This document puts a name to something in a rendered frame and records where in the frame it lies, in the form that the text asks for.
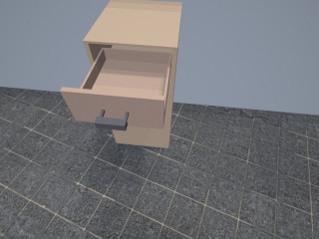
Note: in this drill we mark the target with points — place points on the drawer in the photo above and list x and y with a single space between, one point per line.
123 81

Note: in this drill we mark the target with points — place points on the cabinet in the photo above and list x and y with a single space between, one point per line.
142 25

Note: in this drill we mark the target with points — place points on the handle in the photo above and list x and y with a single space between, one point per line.
111 123

